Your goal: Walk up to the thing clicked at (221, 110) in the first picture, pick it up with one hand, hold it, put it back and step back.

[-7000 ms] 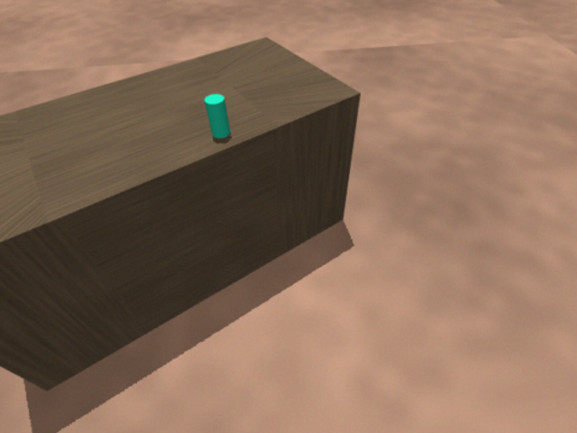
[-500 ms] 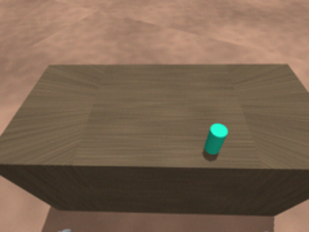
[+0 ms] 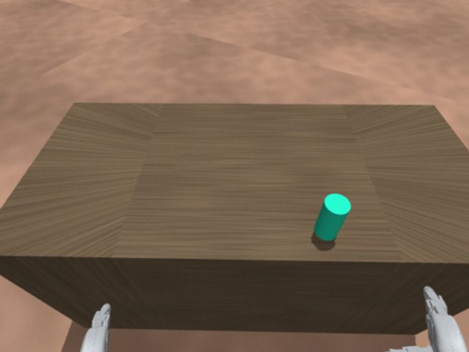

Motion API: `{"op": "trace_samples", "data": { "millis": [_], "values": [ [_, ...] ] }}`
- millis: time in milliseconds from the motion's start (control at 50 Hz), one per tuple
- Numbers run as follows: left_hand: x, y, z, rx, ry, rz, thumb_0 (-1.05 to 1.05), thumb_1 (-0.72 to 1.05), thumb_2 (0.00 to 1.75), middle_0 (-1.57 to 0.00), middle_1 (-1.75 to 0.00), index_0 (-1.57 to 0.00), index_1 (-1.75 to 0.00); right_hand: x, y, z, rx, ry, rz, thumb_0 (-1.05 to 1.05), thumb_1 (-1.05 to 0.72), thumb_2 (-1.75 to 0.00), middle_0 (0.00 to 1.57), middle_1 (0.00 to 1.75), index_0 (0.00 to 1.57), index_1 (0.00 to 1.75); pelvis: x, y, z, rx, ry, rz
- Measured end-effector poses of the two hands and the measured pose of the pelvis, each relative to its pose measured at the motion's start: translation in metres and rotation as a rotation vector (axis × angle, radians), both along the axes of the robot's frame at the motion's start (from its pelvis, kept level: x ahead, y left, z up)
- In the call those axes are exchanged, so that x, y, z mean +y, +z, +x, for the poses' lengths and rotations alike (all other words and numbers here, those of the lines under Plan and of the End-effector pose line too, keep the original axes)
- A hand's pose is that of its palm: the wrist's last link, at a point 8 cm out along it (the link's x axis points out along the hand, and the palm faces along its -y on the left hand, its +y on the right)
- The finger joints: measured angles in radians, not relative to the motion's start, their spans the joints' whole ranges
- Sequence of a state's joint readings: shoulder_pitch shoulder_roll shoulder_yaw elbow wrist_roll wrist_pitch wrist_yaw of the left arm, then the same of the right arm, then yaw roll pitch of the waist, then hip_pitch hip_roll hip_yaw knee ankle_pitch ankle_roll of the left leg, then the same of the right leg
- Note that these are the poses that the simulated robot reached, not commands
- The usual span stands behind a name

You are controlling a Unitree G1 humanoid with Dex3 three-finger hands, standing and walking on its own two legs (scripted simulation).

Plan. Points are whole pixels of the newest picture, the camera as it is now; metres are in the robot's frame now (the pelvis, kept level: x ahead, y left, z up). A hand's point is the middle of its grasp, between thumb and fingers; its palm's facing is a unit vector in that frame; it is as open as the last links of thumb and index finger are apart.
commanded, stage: rise first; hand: right
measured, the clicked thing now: (331, 218) +0.41 -0.19 -0.07
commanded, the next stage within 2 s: go down in 0.94 s
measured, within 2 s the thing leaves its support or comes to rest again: neither
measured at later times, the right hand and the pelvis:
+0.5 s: hand (421, 325) +0.17 -0.26 -0.01, palm faces +0.29 +0.88 -0.37, open 17.5 cm; pelvis +0.00 +0.00 +0.00, yaw +0 degrees
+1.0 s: hand (436, 323) +0.17 -0.26 +0.03, palm faces +0.30 +0.88 -0.38, open 17.5 cm; pelvis -0.01 +0.00 +0.00, yaw -1 degrees
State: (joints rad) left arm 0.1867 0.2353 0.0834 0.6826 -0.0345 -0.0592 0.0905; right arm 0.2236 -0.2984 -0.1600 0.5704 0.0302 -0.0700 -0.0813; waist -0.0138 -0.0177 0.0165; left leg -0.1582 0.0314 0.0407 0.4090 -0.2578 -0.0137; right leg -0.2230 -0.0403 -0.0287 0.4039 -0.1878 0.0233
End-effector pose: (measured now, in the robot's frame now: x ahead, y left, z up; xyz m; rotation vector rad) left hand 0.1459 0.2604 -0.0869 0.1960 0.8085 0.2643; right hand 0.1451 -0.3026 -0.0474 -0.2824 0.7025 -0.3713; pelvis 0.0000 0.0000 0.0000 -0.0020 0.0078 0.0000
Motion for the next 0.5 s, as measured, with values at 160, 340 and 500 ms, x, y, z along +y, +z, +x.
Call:
{"op": "trace_samples", "data": {
  "millis": [160,340,500],
  "values": [
    [-0.003,0.007,0.007,-0.042,-0.025,-0.012,0.0,-0.48,0.05,-0.06,-0.06,-0.06,-0.05,-0.001,0.025,0.004,-0.105,0.003,-0.023,-0.01,0.5,-0.06,0.05,0.05,0.06,0.06,0.002,0.001,0.003,-0.026,-0.003,-0.003],
    [-0.001,0.004,-0.001,-0.028,-0.03,-0.015,-0.01,-0.51,0.04,-0.06,-0.06,-0.06,-0.06,0.003,0.047,0.001,-0.188,0.03,-0.047,-0.01,0.55,-0.04,0.05,0.05,0.06,0.06,0.003,0.002,0.0,-0.046,-0.004,-0.004],
    [0.001,0.003,-0.004,-0.03,-0.03,-0.015,-0.01,-0.52,0.05,-0.06,-0.06,-0.06,-0.06,0.005,0.065,-0.004,-0.259,0.046,-0.073,-0.02,0.56,-0.04,0.05,0.05,0.06,0.06,0.004,0.002,-0.005,-0.062,-0.006,-0.004]
  ]
}}
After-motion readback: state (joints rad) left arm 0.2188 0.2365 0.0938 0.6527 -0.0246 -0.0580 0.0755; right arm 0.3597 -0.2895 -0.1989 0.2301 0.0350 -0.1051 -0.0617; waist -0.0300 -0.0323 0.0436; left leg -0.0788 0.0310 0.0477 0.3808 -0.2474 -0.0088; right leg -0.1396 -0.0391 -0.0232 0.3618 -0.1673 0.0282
